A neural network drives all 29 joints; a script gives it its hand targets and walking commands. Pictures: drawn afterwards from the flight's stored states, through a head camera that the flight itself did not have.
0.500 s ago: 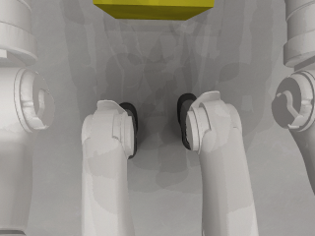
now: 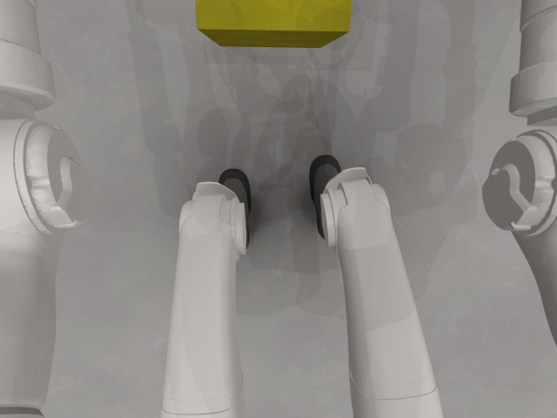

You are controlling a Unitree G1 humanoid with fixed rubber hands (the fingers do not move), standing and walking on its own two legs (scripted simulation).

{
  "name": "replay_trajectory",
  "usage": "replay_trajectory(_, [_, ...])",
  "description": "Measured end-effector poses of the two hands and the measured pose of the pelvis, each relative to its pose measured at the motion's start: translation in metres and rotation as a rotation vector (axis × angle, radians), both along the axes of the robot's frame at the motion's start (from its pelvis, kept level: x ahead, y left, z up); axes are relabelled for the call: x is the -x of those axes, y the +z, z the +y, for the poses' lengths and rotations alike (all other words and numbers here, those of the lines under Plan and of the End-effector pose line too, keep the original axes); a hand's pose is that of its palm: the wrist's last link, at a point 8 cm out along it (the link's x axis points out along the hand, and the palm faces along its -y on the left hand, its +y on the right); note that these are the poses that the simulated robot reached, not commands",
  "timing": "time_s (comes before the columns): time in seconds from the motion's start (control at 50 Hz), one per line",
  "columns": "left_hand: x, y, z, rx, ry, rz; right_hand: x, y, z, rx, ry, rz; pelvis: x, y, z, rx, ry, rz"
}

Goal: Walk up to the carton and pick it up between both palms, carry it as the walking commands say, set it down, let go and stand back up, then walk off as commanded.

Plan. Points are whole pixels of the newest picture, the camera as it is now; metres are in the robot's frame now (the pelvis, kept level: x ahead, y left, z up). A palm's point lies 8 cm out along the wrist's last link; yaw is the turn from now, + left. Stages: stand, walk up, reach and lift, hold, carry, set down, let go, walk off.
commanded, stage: set down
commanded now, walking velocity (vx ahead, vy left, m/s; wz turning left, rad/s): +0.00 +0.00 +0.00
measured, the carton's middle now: out of the picture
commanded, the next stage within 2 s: let go in 0.42 s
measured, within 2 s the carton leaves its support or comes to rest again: neither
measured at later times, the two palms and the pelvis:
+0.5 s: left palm out of the picture +0.61 +0.17 -0.03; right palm out of the picture +0.58 -0.22 -0.03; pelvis +0.03 +0.00 +0.11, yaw +0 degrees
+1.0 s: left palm out of the picture +0.42 +0.19 +0.06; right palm out of the picture +0.40 -0.24 +0.06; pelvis +0.07 -0.02 +0.17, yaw +1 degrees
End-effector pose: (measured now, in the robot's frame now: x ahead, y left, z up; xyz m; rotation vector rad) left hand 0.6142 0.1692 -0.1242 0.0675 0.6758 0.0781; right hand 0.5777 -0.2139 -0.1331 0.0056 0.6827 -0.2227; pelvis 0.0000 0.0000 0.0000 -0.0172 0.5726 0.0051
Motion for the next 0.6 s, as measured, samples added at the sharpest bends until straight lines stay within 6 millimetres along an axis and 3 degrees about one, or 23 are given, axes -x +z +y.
replay_trajectory(0.36, [-0.002,0.096,0.006,-0.001,0.001,0.009,-0.004,0.097,-0.005,0.001,0.016,0.003,-0.017,0.094,-0.002,-0.009,-0.005,-0.046])
replay_trajectory(0.5, [0.004,0.099,0.000,-0.025,-0.034,0.024,0.000,0.102,-0.005,0.021,0.034,0.011,-0.025,0.113,-0.003,-0.014,-0.005,-0.049])
replay_trajectory(0.6, [0.026,0.092,-0.004,-0.071,-0.036,0.044,0.019,0.096,-0.004,0.053,0.081,0.044,-0.033,0.122,-0.004,-0.019,-0.008,-0.063])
